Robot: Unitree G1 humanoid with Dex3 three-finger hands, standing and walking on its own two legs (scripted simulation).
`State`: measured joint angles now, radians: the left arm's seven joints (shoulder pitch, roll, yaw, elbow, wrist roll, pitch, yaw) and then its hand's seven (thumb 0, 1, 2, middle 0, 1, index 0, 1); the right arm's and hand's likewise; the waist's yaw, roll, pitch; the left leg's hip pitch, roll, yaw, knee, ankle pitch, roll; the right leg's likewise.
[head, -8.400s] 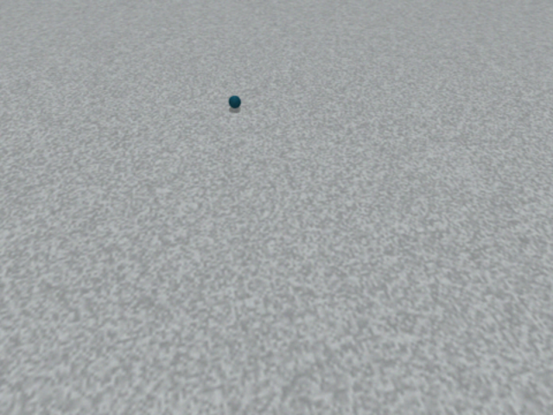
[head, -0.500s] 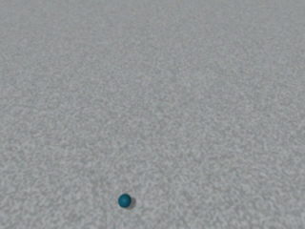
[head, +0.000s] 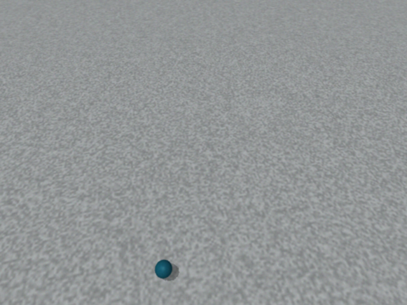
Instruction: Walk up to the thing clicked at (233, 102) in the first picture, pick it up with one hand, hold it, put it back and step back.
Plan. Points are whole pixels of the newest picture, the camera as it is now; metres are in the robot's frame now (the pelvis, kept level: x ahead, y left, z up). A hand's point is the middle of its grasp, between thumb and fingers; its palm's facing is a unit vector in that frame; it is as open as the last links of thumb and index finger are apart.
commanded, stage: stand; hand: left
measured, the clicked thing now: (163, 268) +0.43 +0.20 -0.74
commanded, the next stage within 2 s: walk up in 1.58 s
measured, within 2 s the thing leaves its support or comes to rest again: neither
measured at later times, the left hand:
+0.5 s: hand out of the picture +0.07 +0.25 -0.16, palm faces -0.03 -0.94 -0.34, open 7.4 cm
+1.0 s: hand out of the picture +0.08 +0.25 -0.16, palm faces -0.03 -0.94 -0.34, open 7.4 cm
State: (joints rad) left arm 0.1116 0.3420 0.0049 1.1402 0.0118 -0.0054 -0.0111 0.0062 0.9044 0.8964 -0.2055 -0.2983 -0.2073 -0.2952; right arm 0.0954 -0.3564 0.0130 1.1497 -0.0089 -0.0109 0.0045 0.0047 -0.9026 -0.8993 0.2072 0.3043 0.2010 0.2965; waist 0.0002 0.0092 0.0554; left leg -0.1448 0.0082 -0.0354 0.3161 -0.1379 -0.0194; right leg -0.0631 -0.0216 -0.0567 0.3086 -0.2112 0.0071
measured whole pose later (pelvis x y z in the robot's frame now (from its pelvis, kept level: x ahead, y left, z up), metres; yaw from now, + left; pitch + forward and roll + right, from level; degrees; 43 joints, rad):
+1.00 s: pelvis +0.01 +0.00 +0.00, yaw -1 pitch -2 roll +0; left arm 0.12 0.35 0.00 1.13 0.01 -0.01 -0.01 0.01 0.90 0.90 -0.21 -0.30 -0.21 -0.30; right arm 0.10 -0.35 0.02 1.13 -0.01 -0.01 0.00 0.00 -0.90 -0.90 0.21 0.30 0.20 0.30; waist 0.00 0.01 0.05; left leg -0.13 0.02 -0.03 0.32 -0.15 -0.03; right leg -0.05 -0.01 -0.05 0.30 -0.22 0.00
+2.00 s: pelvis +0.02 -0.03 -0.01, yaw +2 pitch -2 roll +0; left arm 0.14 0.36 0.09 1.00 0.03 0.06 -0.04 0.01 0.90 0.90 -0.21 -0.30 -0.21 -0.30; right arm 0.19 -0.39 -0.03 1.04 -0.02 -0.02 -0.04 0.00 -0.90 -0.90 0.21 0.30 0.20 0.30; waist 0.01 -0.02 0.09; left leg -0.23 0.02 -0.08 0.53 -0.27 -0.04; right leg -0.13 0.00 -0.10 0.52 -0.36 -0.03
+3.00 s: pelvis +0.02 -0.06 -0.01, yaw +3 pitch -3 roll +0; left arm 0.09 0.35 0.01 1.07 0.00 -0.02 0.00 0.01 0.90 0.90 -0.21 -0.30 -0.21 -0.30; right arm 0.09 -0.35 -0.02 1.08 0.00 0.01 0.02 0.01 -0.90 -0.90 0.21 0.30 0.20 0.30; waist 0.00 0.01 0.07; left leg -0.14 0.02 -0.01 0.40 -0.20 -0.02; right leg -0.11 -0.02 0.03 0.40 -0.25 0.02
